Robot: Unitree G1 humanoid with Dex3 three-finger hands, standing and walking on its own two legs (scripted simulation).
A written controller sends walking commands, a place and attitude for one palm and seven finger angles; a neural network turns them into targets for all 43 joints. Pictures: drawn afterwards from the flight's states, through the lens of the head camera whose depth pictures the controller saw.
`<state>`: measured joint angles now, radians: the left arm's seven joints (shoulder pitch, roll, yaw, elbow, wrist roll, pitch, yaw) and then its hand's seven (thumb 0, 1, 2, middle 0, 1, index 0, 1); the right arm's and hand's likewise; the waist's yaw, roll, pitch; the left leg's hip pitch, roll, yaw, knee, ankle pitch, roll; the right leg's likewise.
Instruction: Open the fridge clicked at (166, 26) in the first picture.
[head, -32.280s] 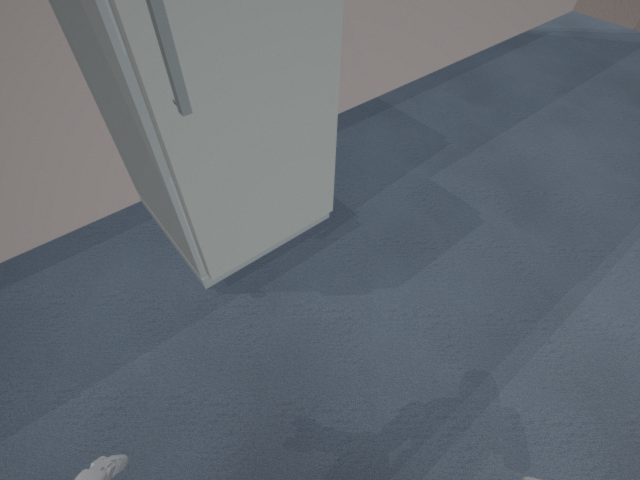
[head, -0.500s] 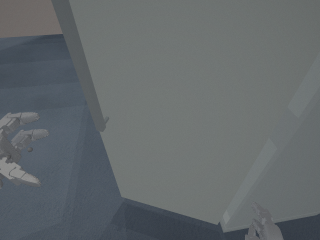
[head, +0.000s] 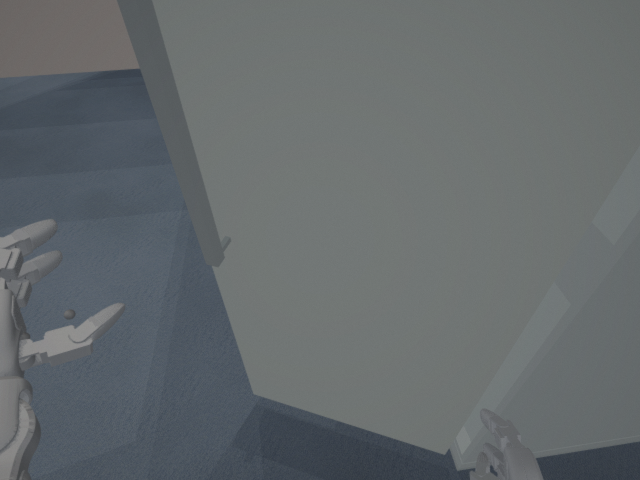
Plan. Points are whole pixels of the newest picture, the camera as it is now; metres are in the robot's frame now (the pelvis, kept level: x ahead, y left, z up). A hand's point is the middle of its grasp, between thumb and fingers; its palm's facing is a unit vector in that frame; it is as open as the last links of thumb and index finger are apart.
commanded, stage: draw the hand back to the body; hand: left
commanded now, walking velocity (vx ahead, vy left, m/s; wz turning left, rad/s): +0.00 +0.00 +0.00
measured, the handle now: (192, 151) +0.47 +0.24 +0.19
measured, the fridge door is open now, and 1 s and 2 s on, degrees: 65 65 65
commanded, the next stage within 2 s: step back with the hand held close in 0.62 s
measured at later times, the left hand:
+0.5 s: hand (78, 328) +0.20 +0.27 +0.16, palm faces +0.49 -0.78 -0.39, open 7.6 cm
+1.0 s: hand (82, 340) +0.19 +0.26 +0.15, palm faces +0.38 -0.81 -0.45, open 7.4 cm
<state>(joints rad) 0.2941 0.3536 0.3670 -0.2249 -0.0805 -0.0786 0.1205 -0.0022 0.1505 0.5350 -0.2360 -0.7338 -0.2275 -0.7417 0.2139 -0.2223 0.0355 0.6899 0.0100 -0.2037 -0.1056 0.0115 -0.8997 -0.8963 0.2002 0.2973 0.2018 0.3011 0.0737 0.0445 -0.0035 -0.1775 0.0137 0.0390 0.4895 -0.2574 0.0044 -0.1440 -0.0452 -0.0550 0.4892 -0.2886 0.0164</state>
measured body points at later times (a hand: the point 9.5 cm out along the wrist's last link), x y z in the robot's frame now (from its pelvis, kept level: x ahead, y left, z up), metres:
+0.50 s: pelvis +0.01 -0.01 +0.00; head -0.01 -0.03 +0.45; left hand +0.17 +0.30 +0.18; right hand +0.21 -0.23 -0.08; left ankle +0.01 +0.12 -0.74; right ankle -0.01 -0.13 -0.74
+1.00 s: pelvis -0.02 +0.01 +0.00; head +0.00 +0.00 +0.45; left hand +0.17 +0.30 +0.18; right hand +0.17 -0.23 -0.08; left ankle +0.01 +0.12 -0.74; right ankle -0.01 -0.13 -0.74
